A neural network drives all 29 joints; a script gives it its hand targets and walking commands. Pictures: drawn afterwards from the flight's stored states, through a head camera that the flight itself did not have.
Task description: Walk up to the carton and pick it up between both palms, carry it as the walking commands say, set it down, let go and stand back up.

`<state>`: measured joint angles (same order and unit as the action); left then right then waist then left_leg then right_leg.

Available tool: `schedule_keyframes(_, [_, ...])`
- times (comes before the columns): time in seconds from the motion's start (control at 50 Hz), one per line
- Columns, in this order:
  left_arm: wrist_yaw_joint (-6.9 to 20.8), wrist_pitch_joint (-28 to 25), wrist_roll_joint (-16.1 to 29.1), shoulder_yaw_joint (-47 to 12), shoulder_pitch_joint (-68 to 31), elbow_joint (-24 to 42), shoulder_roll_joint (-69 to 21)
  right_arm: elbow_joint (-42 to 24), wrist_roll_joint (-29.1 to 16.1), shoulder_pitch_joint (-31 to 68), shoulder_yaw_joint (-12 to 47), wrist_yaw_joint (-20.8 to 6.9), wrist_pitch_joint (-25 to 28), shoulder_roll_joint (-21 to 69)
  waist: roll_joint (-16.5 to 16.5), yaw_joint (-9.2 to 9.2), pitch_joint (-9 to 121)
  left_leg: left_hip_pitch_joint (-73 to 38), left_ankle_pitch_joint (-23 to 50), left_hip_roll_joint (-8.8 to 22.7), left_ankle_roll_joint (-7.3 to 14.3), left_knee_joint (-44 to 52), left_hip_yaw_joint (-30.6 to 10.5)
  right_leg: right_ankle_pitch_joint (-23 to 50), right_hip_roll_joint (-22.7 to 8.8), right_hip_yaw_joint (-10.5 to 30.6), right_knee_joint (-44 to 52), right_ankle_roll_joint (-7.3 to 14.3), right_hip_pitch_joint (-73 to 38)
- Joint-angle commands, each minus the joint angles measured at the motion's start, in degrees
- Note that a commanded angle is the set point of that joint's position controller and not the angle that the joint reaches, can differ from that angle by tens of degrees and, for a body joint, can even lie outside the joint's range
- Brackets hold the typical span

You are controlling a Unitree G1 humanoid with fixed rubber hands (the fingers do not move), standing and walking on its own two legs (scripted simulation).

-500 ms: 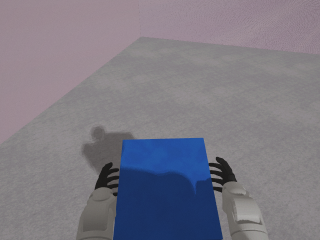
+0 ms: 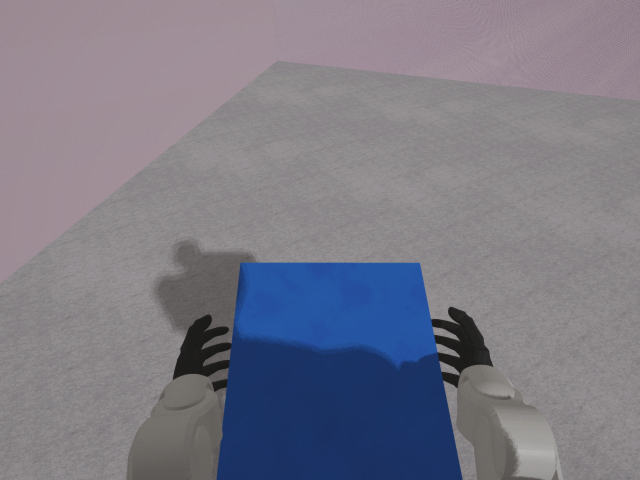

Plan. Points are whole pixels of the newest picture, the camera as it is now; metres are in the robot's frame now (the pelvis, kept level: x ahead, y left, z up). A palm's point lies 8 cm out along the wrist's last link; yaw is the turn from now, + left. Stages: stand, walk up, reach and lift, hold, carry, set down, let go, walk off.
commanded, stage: carry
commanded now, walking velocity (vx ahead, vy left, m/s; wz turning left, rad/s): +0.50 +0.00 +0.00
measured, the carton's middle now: (330, 382) +0.28 +0.00 -0.01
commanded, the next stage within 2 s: none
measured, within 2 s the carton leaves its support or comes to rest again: neither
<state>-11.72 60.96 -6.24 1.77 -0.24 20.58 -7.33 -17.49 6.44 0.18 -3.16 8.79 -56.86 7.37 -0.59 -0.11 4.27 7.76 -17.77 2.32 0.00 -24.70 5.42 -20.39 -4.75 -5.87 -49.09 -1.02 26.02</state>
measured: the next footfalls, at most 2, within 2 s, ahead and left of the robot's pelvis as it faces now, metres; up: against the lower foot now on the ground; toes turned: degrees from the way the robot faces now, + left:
right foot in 0.12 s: +0.13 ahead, -0.10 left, +0.00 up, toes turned -11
left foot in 0.48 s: +0.36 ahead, +0.11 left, +0.00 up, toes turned -5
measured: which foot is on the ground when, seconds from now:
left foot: down 0.00-0.12, up 0.14-0.46, down 0.48-1.00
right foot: up 0.00-0.10, down 0.12-0.52, up 0.54-0.66, down 0.68-1.00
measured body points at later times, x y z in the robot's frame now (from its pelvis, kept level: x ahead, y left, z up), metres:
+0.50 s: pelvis +0.22 +0.02 -0.02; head +0.21 +0.02 +0.43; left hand +0.47 +0.19 +0.08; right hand +0.49 -0.13 +0.08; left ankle +0.33 +0.11 -0.74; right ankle +0.09 -0.09 -0.74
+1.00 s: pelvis +0.35 +0.03 -0.01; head +0.32 +0.02 +0.44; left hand +0.60 +0.19 +0.09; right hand +0.61 -0.13 +0.09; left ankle +0.33 +0.11 -0.74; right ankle +0.26 -0.06 -0.74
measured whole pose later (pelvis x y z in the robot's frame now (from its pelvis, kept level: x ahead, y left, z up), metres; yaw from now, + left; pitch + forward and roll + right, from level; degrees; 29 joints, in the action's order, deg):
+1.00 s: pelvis +0.35 +0.03 -0.01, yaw +0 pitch +3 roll +1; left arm -12.7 72.4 -6.7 1.9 -3.0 27.6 -7.3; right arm -25.1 7.0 5.6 -2.7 10.3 -71.4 7.4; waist 0.0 1.0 8.4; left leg 15.0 -17.4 0.7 2.6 -29.2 12.4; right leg -23.7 -3.2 -8.9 -30.0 0.5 8.7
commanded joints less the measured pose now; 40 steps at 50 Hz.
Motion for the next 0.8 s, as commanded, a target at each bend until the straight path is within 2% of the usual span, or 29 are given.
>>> schedule_keyframes(0.0, [14.17,2.76,19.58,-34.81,-26.03,12.09,-48.95,-14.26,-22.00,28.25,39.30,-12.17,-5.81,51.05,12.80,-0.30,7.13,-2.91,3.42,14.54,7.46,12.04,-6.84,4.82,2.17,-4.07,14.98,0.83,-4.61])
schedule_keyframes(0.02, [13.69,3.98,18.83,-33.81,-24.32,10.24,-47.99,-13.34,-21.22,26.45,38.32,-11.72,-7.10,49.48,11.19,0.20,7.39,-0.78,5.34,13.60,7.27,10.10,-6.19,5.79,3.85,-5.83,19.78,0.88,-9.13])
schedule_keyframes(0.04, [13.60,3.70,14.59,-27.51,-21.32,-1.28,-42.61,-2.51,-16.43,24.19,31.71,-11.41,-6.83,43.54,7.66,1.21,10.24,2.44,11.58,11.53,5.93,2.99,-2.88,8.21,6.11,-7.58,25.49,1.51,-19.28])
schedule_keyframes(0.06, [14.05,1.96,8.96,-18.53,-19.69,-16.18,-34.89,12.59,-9.88,22.79,23.71,-11.45,-5.24,36.31,-1.80,2.69,13.96,11.90,13.23,8.09,3.53,-8.04,0.28,7.34,4.46,-4.45,27.58,3.11,-33.64])
schedule_keyframes(0.08, [13.96,2.06,16.84,-29.20,-22.58,1.79,-44.58,-7.21,-16.30,25.68,33.71,-11.01,-5.35,46.20,-18.09,3.05,14.96,24.98,-1.57,0.90,0.12,-22.89,3.42,1.42,-10.48,17.53,38.36,7.45,-41.56])
schedule_keyframes(0.1, [14.02,1.94,15.44,-26.56,-20.95,-2.21,-42.35,-4.17,-15.64,26.03,33.15,-11.60,-6.06,44.31,-24.16,2.22,12.44,34.07,-13.37,-1.60,-0.62,-33.08,1.17,5.45,-18.78,28.87,40.28,12.99,-42.56])
schedule_keyframes(0.12, [13.90,2.74,20.93,-34.25,-24.44,10.39,-51.54,-17.84,-22.51,31.81,40.98,-12.10,-6.81,52.04,-14.37,1.25,10.30,34.27,-11.67,0.97,-0.14,-40.29,-4.14,3.17,-20.67,29.95,40.62,15.71,-36.30])
schedule_keyframes(0.14, [13.86,3.44,21.05,-33.92,-26.79,9.36,-53.89,-16.47,-23.30,33.86,40.41,-12.20,-7.71,53.84,-5.53,1.53,9.82,34.79,-9.57,1.98,0.29,-42.54,-4.78,4.77,-20.50,28.92,39.98,16.62,-33.93])
schedule_keyframes(0.16, [14.06,3.66,21.78,-34.56,-29.26,11.42,-55.79,-16.02,-24.24,33.69,40.04,-12.34,-8.14,56.29,-1.10,1.41,9.86,35.25,-7.65,4.23,0.39,-39.48,-5.59,3.49,-20.45,26.25,40.05,16.50,-32.01])
schedule_keyframes(0.2, [13.88,5.15,22.13,-34.87,-28.42,11.79,-54.87,-15.83,-23.61,31.13,38.52,-11.76,-9.39,55.04,-1.13,1.51,8.93,33.53,-3.03,5.04,0.07,-33.90,-2.97,5.73,-17.49,16.79,40.21,14.44,-30.35])
schedule_keyframes(0.24, [13.47,5.94,22.95,-36.23,-27.51,14.99,-53.03,-13.66,-21.90,24.54,36.99,-11.26,-10.30,54.17,-2.20,1.47,9.82,32.38,-3.20,3.81,-0.46,-27.55,-1.93,14.88,-15.92,12.88,38.24,14.54,-33.44])
schedule_keyframes(0.3, [13.35,7.49,22.42,-35.57,-25.94,15.25,-50.40,-11.47,-20.63,21.49,35.63,-10.98,-11.68,52.67,-4.05,1.71,8.24,23.76,0.88,1.34,-0.52,-16.91,1.87,24.16,-12.99,5.31,36.69,12.07,-27.30])
schedule_keyframes(0.34, [13.92,8.40,22.62,-35.88,-26.19,15.16,-50.62,-14.16,-20.68,24.04,36.11,-10.75,-11.91,52.21,-6.92,1.44,6.16,17.16,5.22,-0.75,-0.19,-11.23,5.02,30.89,-10.87,0.29,33.59,9.09,-23.31])
schedule_keyframes(0.4, [14.15,9.33,22.37,-35.49,-26.05,14.61,-50.33,-14.52,-20.74,24.29,36.05,-10.52,-12.71,52.54,-7.52,0.37,8.81,6.35,14.02,-3.54,0.47,0.43,8.06,38.86,-6.15,-6.77,22.47,4.38,-23.44])
schedule_keyframes(0.42, [14.28,9.36,22.39,-35.70,-26.41,15.74,-50.77,-14.91,-21.38,24.67,36.68,-10.74,-12.78,53.31,-4.79,-0.07,11.29,-1.27,17.60,-2.16,1.01,0.83,7.21,38.36,-4.75,-7.45,17.46,2.52,-19.73])
schedule_keyframes(0.44, [14.14,9.68,22.25,-35.56,-27.22,15.37,-50.00,-14.42,-21.54,25.16,36.47,-10.91,-13.06,52.44,1.40,-0.84,13.67,-11.47,34.93,4.80,3.17,-1.59,0.25,29.95,-2.34,-7.78,8.78,0.58,-10.61])
schedule_keyframes(0.46, [14.14,10.03,22.38,-35.55,-26.77,15.10,-49.67,-15.17,-21.42,25.50,36.34,-10.86,-13.25,50.34,11.26,-1.26,15.72,-18.25,50.48,17.04,8.18,0.80,-14.45,7.56,2.76,-7.04,-2.41,-1.54,-0.94])
schedule_keyframes(0.48, [14.02,10.63,22.44,-35.17,-25.12,12.33,-49.40,-13.91,-21.48,24.71,35.70,-10.69,-13.65,49.51,12.91,-0.54,17.51,-17.62,55.70,22.79,12.39,3.13,-21.38,-12.05,4.07,-0.81,-7.42,-1.06,-1.04])
schedule_keyframes(0.5, [14.22,10.27,23.65,-36.37,-25.89,13.36,-51.85,-13.03,-21.52,22.36,35.05,-11.09,-13.34,51.50,12.04,-0.64,19.02,-17.63,58.93,22.52,13.80,2.42,-19.38,-13.58,2.18,3.40,-5.14,-0.34,-1.87])
schedule_keyframes(0.52, [14.76,10.42,23.56,-36.93,-26.29,12.84,-53.21,-13.34,-21.29,22.77,35.38,-11.22,-13.35,53.31,7.38,-0.87,18.30,-15.37,54.94,21.52,12.60,3.18,-17.31,-13.19,1.22,2.60,1.02,-0.86,-1.86])
schedule_keyframes(0.54, [15.05,10.15,24.43,-37.95,-28.47,15.25,-54.64,-13.13,-21.18,22.12,35.29,-11.28,-13.17,55.50,6.27,-0.90,16.41,-11.92,49.67,19.71,10.96,5.11,-14.40,-13.21,0.80,1.90,5.35,-0.31,-2.66])
schedule_keyframes(0.56, [15.30,9.83,24.49,-37.49,-29.33,16.14,-55.95,-13.35,-22.10,24.17,35.80,-11.53,-12.81,57.46,7.99,-0.65,17.30,-9.51,43.92,17.77,9.82,6.37,-11.24,-13.24,0.63,1.39,9.63,-0.21,-6.43])
schedule_keyframes(0.6, [15.23,8.71,23.53,-37.16,-28.06,16.34,-58.17,-14.75,-23.56,26.48,37.47,-12.38,-11.75,60.08,9.86,0.15,18.62,-9.06,41.08,15.61,8.40,4.45,-6.38,-7.61,2.12,-1.46,16.46,-0.67,-10.69])
schedule_keyframes(0.62, [15.14,8.58,23.12,-36.91,-26.51,15.43,-58.56,-14.32,-23.45,25.82,37.09,-12.35,-11.62,60.14,10.93,0.35,19.83,-7.96,39.49,14.12,6.93,3.82,-3.60,-1.67,3.04,-3.55,21.10,-0.73,-14.26])
schedule_keyframes(0.64, [15.31,7.80,23.19,-36.72,-27.18,16.81,-58.50,-16.68,-23.78,26.84,38.25,-12.53,-11.20,60.16,6.17,0.73,22.26,-6.93,34.52,12.94,6.11,3.22,-2.31,5.72,2.72,-4.93,24.79,-0.61,-17.82])
schedule_keyframes(0.68, [15.61,7.39,22.62,-35.60,-25.10,15.64,-58.00,-17.65,-23.69,27.94,38.98,-12.61,-10.93,59.58,0.84,0.79,22.91,-3.56,28.23,10.35,4.27,1.00,-0.45,16.53,-2.97,-0.35,26.42,0.98,-22.56])
schedule_keyframes(0.7, [15.44,7.05,21.83,-35.57,-24.61,15.53,-57.81,-19.07,-23.79,29.32,39.89,-12.61,-11.22,59.21,-4.57,1.00,21.97,-0.46,24.36,7.96,3.38,-1.78,0.32,27.57,-7.02,5.08,25.50,2.91,-21.99])
schedule_keyframes(0.74, [14.94,7.59,20.83,-34.90,-23.80,14.54,-56.06,-19.73,-24.20,29.76,40.73,-12.57,-11.94,57.20,-4.38,1.12,19.57,4.42,21.14,6.42,2.83,-1.39,-0.73,42.39,-9.77,5.51,21.42,3.91,-25.85])
schedule_keyframes(0.78, [14.52,8.30,21.63,-35.16,-24.51,16.10,-54.06,-17.44,-23.51,26.32,39.47,-12.06,-12.73,56.05,-1.30,0.69,18.12,1.66,31.17,8.20,2.09,-1.78,-0.69,44.98,-8.17,3.10,19.17,2.68,-24.58])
